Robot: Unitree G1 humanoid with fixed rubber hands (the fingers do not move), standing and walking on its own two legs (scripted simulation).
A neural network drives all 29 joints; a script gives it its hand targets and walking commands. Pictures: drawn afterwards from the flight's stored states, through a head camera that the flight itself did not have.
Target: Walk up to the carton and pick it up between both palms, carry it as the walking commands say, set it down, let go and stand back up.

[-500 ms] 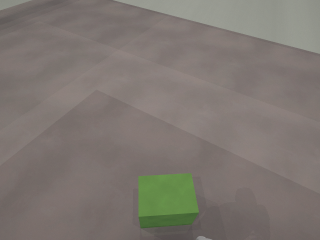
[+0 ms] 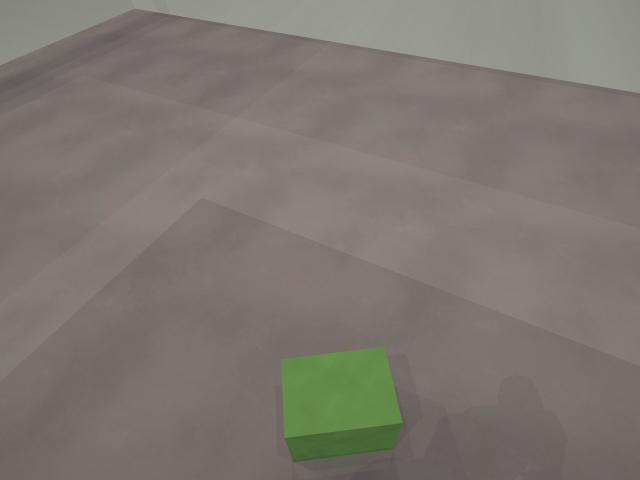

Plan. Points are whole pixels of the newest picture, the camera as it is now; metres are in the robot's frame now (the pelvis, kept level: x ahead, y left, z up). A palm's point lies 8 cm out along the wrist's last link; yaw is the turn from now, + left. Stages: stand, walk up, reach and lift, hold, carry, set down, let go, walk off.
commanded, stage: walk up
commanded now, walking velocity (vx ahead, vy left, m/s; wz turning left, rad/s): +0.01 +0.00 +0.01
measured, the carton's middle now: (338, 405) +0.45 -0.01 -0.66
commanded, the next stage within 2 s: none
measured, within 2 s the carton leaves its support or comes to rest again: neither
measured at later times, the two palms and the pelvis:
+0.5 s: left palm out of the picture +0.03 +0.23 -0.15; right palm out of the picture +0.03 -0.23 -0.15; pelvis +0.02 -0.01 -0.01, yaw +0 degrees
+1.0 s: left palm out of the picture -0.01 +0.21 -0.15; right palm out of the picture +0.00 -0.26 -0.15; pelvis +0.02 -0.03 -0.01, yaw +0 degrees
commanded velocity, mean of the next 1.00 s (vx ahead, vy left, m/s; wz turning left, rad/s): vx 0.01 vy -0.04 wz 0.01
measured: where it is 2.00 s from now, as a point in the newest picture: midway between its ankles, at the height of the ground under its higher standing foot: outside the picture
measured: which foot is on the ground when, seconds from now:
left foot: down 0.00-1.00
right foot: down 0.00-1.00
